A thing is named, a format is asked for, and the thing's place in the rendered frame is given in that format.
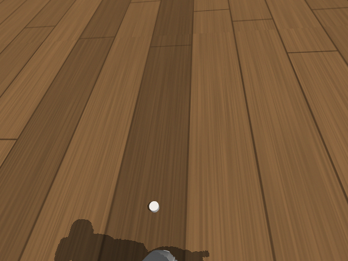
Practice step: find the tin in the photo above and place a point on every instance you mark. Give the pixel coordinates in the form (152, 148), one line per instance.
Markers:
(154, 206)

